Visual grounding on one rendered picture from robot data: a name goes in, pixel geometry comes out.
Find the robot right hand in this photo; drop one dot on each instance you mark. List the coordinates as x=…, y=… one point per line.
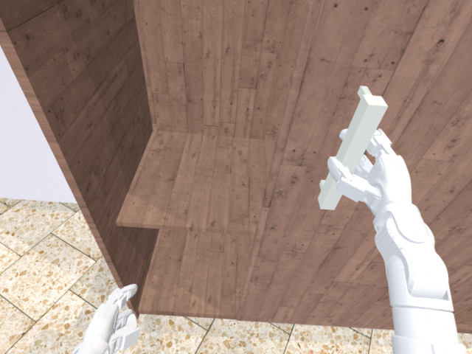
x=389, y=175

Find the handle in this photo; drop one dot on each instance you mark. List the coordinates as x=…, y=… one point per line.
x=365, y=121

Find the robot left hand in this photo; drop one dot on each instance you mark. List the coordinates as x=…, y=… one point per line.
x=107, y=323

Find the wardrobe door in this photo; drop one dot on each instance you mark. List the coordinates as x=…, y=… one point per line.
x=464, y=316
x=312, y=266

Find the robot left forearm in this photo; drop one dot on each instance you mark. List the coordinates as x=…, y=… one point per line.
x=92, y=346

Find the robot right forearm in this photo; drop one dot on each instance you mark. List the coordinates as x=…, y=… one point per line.
x=418, y=283

